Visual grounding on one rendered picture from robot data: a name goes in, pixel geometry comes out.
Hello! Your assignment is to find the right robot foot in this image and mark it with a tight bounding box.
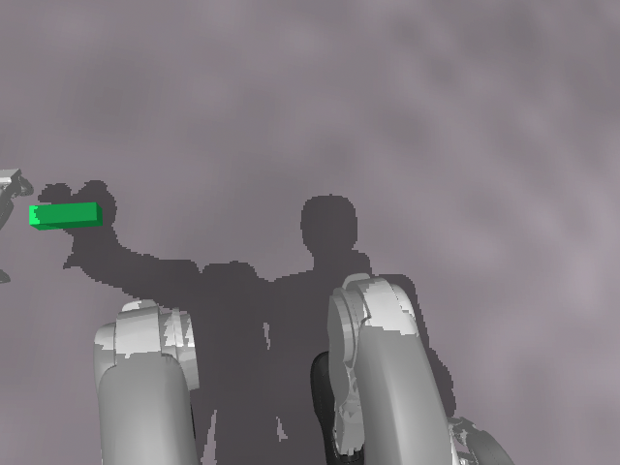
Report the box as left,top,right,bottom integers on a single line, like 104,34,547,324
310,352,364,465

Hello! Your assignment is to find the small box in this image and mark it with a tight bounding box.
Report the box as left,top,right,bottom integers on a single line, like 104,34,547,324
29,202,103,231

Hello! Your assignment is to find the right robot hand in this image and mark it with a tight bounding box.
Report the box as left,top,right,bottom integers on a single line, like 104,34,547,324
447,417,514,465

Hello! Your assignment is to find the left robot hand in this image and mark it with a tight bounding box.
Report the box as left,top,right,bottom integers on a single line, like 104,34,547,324
0,169,34,284

